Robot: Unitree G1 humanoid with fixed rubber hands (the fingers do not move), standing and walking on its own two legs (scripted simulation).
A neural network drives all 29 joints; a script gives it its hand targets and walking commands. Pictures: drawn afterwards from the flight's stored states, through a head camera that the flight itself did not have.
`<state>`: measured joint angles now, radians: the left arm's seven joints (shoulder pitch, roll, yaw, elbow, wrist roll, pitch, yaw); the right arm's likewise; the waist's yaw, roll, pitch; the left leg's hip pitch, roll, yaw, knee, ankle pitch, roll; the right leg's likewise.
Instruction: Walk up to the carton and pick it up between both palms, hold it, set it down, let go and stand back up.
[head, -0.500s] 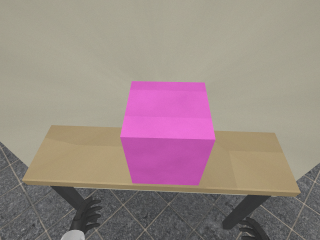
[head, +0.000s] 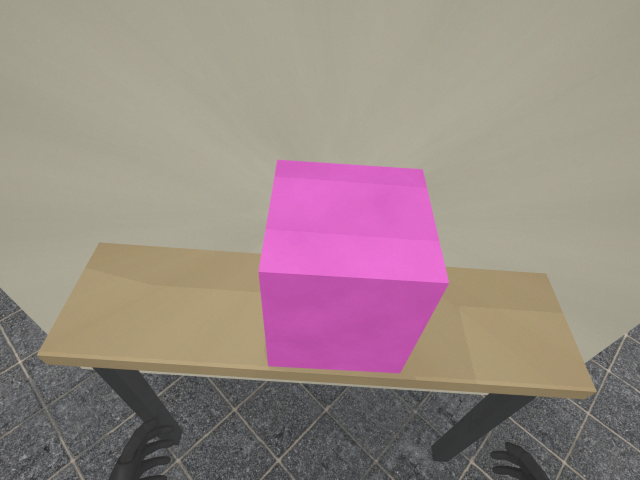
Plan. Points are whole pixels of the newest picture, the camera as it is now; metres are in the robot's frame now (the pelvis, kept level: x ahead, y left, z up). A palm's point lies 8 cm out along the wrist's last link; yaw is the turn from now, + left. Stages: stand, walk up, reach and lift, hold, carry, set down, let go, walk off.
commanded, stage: stand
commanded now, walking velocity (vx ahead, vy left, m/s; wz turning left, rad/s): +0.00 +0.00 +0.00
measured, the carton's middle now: (341, 272) +0.40 -0.02 +0.01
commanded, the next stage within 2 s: none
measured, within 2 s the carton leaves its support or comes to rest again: neither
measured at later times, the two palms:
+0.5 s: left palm out of the picture +0.12 +0.25 -0.10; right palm out of the picture +0.11 -0.27 -0.09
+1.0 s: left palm out of the picture +0.11 +0.25 -0.10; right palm out of the picture +0.10 -0.28 -0.10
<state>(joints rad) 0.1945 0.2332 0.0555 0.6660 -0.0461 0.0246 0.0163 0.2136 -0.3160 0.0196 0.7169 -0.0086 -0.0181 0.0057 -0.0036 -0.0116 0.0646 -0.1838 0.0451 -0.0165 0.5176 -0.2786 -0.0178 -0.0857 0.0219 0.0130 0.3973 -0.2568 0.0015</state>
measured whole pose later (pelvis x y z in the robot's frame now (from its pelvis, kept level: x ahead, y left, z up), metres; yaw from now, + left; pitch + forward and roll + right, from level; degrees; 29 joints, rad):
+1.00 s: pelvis +0.00 -0.01 +0.00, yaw +0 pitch -4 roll -1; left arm 0.19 0.23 0.06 0.80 -0.05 0.00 0.02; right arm 0.21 -0.32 0.02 0.83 -0.01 -0.02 0.00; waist 0.00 0.02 0.04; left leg -0.16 0.05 -0.02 0.48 -0.25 -0.02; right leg -0.09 0.02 0.01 0.40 -0.25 0.00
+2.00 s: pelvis -0.02 -0.02 +0.00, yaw +0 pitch -5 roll -1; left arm 0.19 0.23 0.06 0.87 -0.05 0.00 0.02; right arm 0.21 -0.33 0.02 0.91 -0.01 -0.02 0.01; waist 0.00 0.02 0.04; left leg -0.15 0.05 -0.02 0.44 -0.21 -0.02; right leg -0.09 0.02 0.01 0.40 -0.23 0.00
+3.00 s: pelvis -0.02 -0.02 +0.00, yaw +0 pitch -5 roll -1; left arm 0.19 0.23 0.06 0.88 -0.05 0.00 0.02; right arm 0.21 -0.33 0.02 0.91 -0.01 -0.02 0.01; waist 0.00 0.01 0.06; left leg -0.15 0.05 -0.02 0.44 -0.21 -0.02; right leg -0.09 0.02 0.01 0.40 -0.23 0.00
